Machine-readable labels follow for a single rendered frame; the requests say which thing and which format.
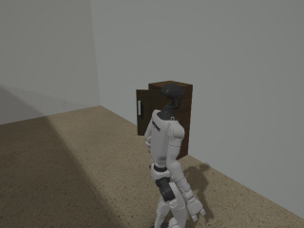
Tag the cupboard door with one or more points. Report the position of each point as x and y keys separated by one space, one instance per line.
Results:
x=151 y=99

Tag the robot right upper arm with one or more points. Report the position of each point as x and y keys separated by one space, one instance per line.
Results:
x=175 y=133

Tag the handle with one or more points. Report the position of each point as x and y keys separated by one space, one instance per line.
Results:
x=139 y=107

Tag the humanoid robot head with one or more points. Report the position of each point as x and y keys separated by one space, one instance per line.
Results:
x=171 y=91

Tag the right robot forearm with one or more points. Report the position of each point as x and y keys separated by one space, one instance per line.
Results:
x=179 y=178

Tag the left robot forearm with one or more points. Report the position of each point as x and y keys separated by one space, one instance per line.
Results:
x=149 y=146

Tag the left robot shin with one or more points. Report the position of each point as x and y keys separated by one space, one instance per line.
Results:
x=162 y=212

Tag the robot left upper arm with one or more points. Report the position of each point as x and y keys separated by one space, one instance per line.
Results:
x=147 y=134

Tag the right robot hand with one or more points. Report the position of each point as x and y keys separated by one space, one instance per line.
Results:
x=195 y=207

